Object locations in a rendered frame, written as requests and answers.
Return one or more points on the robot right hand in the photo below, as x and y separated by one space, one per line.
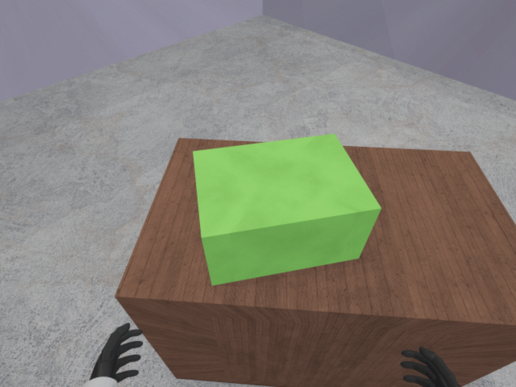
436 370

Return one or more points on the robot left hand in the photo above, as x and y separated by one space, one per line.
108 362

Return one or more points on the pedestal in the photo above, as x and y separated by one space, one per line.
438 271

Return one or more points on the carton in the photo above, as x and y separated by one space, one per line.
280 206

